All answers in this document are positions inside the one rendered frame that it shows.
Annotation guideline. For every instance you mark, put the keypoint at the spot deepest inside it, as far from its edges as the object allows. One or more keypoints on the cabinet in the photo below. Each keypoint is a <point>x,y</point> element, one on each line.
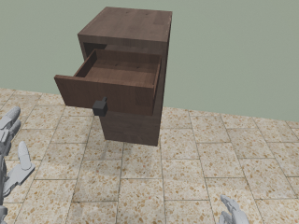
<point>131,30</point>

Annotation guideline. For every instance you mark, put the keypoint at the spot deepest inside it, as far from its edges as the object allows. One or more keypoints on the right robot hand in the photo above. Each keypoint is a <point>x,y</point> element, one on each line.
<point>237,217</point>

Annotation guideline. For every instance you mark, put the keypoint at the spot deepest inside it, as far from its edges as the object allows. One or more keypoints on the left robot hand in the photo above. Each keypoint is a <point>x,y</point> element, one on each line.
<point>9,126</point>

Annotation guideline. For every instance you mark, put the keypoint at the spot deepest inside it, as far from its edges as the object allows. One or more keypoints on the handle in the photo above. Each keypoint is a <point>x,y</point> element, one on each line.
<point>100,107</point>

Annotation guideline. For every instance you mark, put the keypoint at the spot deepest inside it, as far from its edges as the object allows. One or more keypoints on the drawer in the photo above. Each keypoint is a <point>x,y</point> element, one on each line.
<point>129,81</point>

